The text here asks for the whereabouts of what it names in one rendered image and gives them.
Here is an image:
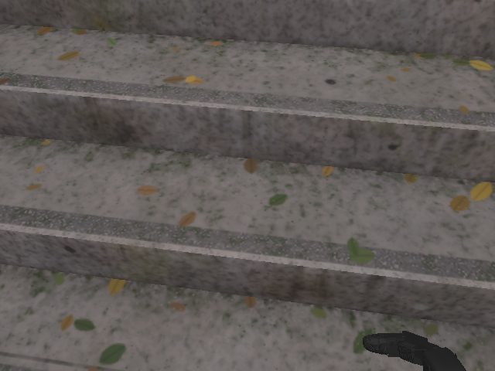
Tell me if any right robot hand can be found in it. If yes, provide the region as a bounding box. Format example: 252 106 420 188
363 331 466 371

